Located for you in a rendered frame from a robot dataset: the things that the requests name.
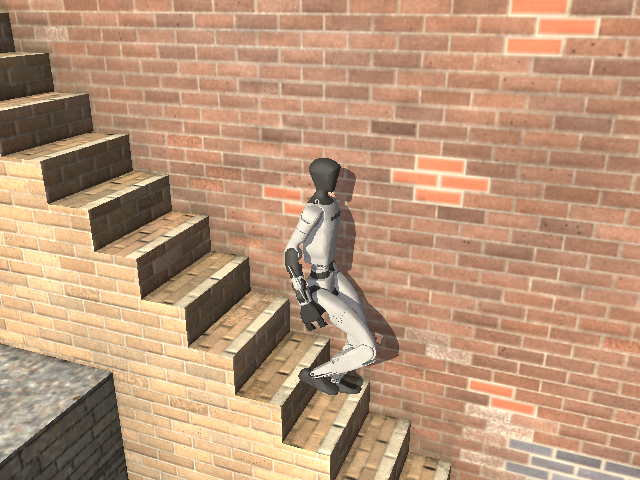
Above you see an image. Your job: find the right robot forearm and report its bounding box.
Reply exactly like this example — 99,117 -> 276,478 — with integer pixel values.
285,248 -> 312,306

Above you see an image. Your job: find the robot right upper arm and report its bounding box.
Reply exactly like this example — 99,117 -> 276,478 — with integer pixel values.
284,204 -> 324,261

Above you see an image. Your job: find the right robot hand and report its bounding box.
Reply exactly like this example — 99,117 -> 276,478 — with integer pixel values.
300,302 -> 328,331

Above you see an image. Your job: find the right robot shin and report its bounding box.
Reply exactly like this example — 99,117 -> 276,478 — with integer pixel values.
310,344 -> 377,379

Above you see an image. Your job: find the robot left foot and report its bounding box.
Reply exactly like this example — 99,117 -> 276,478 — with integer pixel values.
326,377 -> 361,394

